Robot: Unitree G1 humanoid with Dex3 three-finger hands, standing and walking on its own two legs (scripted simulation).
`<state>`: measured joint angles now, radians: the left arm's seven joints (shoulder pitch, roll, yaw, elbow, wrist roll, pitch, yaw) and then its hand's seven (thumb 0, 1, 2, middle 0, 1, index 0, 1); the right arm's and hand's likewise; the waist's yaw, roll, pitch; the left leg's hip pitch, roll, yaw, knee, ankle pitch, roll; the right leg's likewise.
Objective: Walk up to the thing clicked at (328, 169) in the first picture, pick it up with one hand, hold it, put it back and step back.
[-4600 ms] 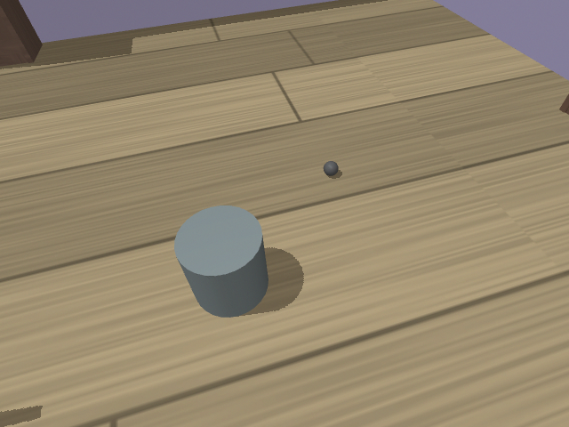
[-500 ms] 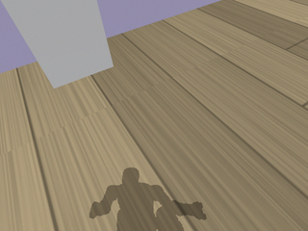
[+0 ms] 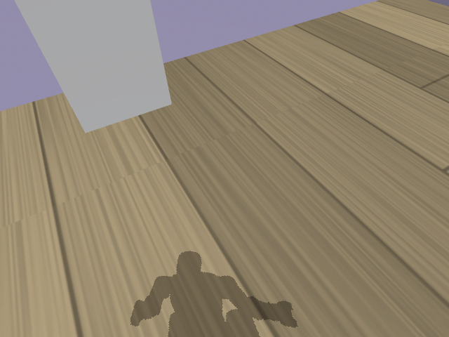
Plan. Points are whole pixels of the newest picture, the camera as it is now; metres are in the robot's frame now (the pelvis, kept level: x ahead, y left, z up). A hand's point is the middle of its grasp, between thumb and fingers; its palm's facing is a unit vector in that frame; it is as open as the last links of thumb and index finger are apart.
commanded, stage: stand
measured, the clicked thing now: out of the picture -0.07 +1.40 -0.74
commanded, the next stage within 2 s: none
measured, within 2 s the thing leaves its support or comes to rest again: neither
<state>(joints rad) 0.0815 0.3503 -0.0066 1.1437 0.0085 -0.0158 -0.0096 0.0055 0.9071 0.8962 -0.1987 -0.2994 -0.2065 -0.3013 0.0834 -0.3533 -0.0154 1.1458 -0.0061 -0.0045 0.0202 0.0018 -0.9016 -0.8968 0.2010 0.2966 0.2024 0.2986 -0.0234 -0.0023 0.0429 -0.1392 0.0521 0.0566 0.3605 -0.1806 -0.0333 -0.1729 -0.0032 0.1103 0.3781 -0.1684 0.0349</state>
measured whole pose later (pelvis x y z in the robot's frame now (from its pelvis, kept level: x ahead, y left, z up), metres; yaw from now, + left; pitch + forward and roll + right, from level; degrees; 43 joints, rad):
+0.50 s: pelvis +0.02 +0.00 +0.00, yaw +1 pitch -2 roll +0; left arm 0.10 0.35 -0.01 1.13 0.01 -0.01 0.00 0.01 0.91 0.90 -0.20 -0.30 -0.21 -0.30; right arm 0.09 -0.35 -0.02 1.15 0.00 0.00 0.02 0.00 -0.90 -0.90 0.20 0.30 0.20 0.30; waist -0.02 -0.01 0.05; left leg -0.13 0.05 0.04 0.35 -0.20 -0.03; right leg -0.15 -0.01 0.09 0.35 -0.18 0.04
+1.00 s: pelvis +0.02 +0.00 +0.00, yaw +1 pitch -2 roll +0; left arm 0.12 0.36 0.00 1.13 0.01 -0.01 -0.01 0.01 0.91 0.90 -0.20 -0.30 -0.21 -0.30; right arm 0.10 -0.35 -0.02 1.14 0.00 0.00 0.02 0.00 -0.90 -0.90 0.20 0.30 0.20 0.30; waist -0.02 0.00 0.06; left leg -0.12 0.04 0.04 0.34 -0.19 -0.03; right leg -0.14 -0.01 0.09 0.35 -0.18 0.04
